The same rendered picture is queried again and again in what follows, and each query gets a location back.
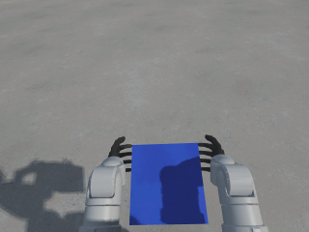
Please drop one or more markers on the robot right hand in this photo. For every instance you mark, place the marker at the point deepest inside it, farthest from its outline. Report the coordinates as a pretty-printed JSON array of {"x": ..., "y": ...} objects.
[{"x": 215, "y": 150}]

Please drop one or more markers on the robot left hand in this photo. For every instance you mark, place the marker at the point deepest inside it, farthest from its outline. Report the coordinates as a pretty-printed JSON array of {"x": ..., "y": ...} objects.
[{"x": 116, "y": 148}]

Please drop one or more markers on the carton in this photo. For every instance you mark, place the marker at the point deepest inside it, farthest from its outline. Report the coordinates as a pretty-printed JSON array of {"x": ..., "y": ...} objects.
[{"x": 166, "y": 185}]

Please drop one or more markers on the right robot forearm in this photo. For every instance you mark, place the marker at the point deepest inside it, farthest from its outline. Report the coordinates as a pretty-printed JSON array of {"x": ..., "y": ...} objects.
[{"x": 237, "y": 196}]

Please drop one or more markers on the left robot forearm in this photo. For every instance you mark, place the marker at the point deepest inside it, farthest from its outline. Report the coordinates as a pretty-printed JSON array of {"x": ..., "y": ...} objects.
[{"x": 104, "y": 197}]

